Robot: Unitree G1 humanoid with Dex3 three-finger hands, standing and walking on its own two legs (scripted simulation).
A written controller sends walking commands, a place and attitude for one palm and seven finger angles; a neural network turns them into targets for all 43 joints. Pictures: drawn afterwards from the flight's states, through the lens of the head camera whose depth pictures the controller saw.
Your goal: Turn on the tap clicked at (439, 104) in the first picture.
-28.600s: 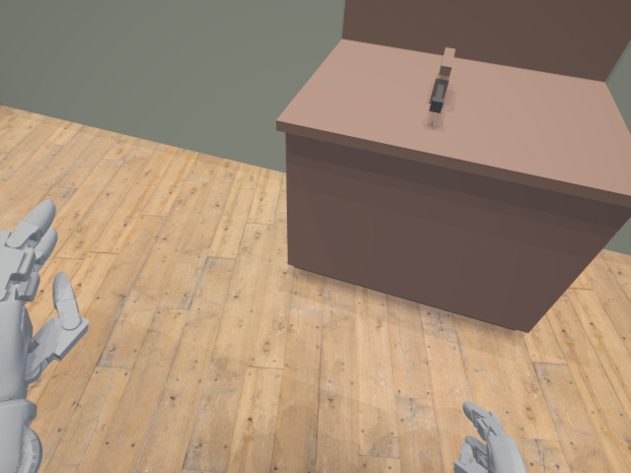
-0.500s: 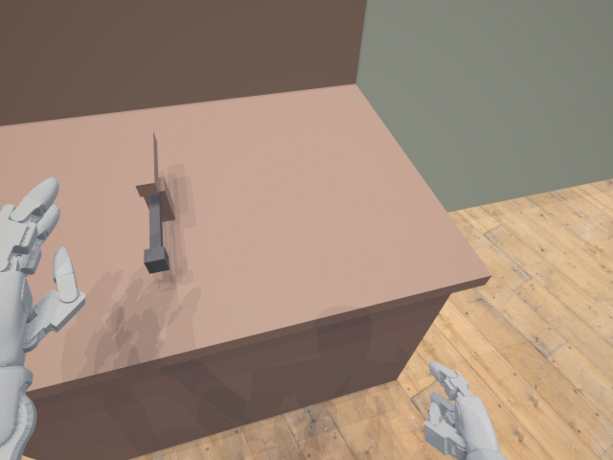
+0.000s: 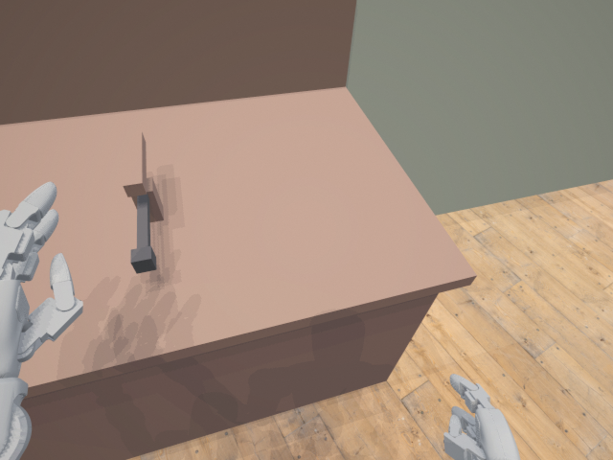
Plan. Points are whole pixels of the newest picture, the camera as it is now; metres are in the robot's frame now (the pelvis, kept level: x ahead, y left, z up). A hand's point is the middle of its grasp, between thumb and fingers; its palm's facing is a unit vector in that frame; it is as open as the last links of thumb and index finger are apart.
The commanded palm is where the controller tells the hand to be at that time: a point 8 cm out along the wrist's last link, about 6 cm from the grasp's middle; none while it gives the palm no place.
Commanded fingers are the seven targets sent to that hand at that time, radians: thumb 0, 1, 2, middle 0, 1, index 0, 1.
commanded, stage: look again from close up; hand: left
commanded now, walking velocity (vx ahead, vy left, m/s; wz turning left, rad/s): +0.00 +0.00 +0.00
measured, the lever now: (143, 259) +0.36 +0.28 +0.02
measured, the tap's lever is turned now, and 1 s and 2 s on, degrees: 0 0 0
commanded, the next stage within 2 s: come to a stop and stand still in 0.08 s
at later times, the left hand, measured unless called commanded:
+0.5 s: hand (65, 276) +0.23 +0.25 +0.18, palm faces +0.37 -0.83 -0.42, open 7.4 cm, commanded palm +0.16 +0.28 +0.17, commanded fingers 0.00 0.90 0.90 -0.20 -0.30 -0.20 -0.30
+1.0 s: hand (58, 284) +0.24 +0.28 +0.15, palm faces +0.35 -0.85 -0.40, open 7.4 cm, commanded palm +0.17 +0.31 +0.17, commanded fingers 0.00 0.90 0.90 -0.20 -0.30 -0.20 -0.30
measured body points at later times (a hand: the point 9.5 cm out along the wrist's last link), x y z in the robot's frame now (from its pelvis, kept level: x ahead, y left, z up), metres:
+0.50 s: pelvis -0.01 +0.01 -0.01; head +0.02 +0.00 +0.44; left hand +0.21 +0.29 +0.20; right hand +0.16 -0.22 -0.09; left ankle +0.03 +0.06 -0.74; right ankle +0.01 -0.10 -0.74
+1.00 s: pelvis +0.01 +0.03 +0.00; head +0.03 +0.04 +0.45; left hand +0.21 +0.32 +0.17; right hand +0.20 -0.18 -0.07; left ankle +0.03 +0.07 -0.74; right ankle +0.01 -0.10 -0.74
